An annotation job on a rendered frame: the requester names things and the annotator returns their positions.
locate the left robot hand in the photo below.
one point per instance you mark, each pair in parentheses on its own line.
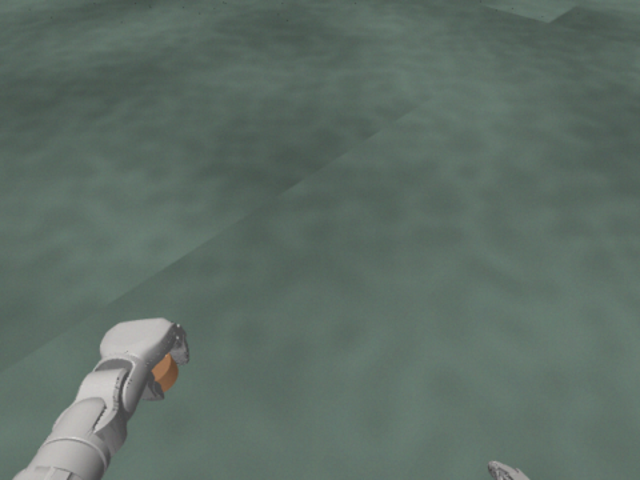
(149,340)

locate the left robot arm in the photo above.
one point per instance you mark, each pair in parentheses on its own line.
(90,431)

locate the tin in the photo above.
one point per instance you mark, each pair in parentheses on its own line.
(166,372)

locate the right robot hand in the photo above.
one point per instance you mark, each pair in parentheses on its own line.
(500,471)

